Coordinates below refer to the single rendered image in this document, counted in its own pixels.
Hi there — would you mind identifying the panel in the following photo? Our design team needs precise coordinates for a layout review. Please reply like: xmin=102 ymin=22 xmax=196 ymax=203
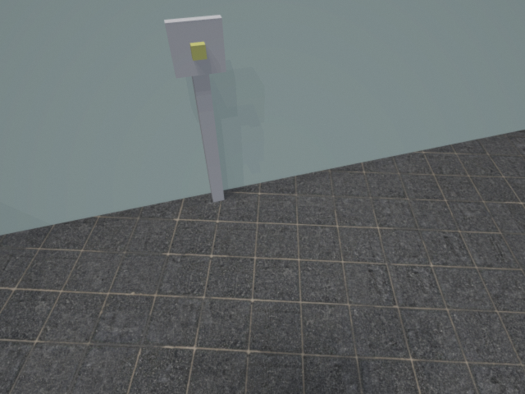
xmin=164 ymin=15 xmax=226 ymax=202

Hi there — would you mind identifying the button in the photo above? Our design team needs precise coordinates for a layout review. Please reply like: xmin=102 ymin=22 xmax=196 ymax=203
xmin=190 ymin=42 xmax=207 ymax=61

